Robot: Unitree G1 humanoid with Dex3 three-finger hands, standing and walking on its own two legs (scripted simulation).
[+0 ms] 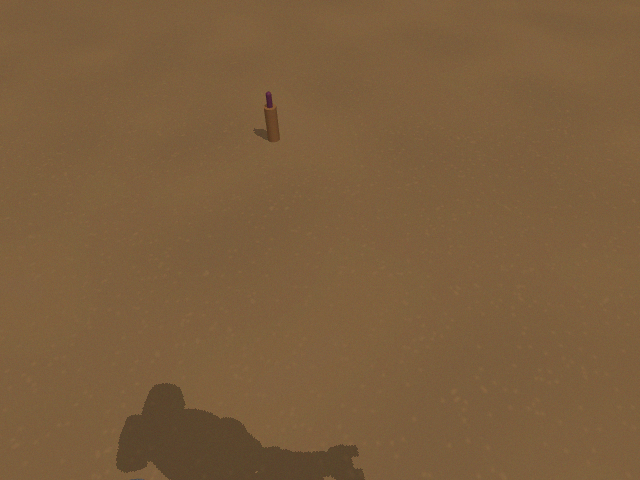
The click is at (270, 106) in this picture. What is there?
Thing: necked bottle
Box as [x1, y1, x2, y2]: [264, 92, 279, 141]
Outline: 266,92 267,103 264,105 264,112 268,139 270,141 276,141 279,139 275,105 271,103 270,93
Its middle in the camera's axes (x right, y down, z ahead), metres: -0.26 -0.64 +2.03
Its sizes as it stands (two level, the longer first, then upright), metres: 0.066 0.066 0.279
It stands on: the floor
